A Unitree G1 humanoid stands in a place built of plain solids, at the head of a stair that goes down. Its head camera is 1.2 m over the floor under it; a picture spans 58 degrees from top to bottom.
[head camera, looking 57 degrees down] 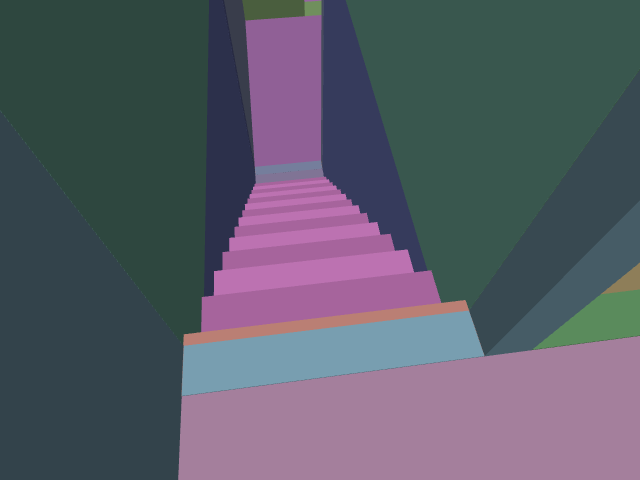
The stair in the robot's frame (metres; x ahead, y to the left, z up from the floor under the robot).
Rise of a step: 0.21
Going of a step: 0.22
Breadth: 0.84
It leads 7 degrees to the left of straight ahead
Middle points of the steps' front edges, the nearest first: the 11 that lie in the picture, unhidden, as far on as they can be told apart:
0.51 -0.02 0.00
0.73 0.00 -0.20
0.94 0.03 -0.41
1.16 0.06 -0.61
1.38 0.09 -0.82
1.60 0.12 -1.02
1.82 0.15 -1.23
2.04 0.18 -1.43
2.25 0.20 -1.64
2.47 0.23 -1.84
2.69 0.26 -2.05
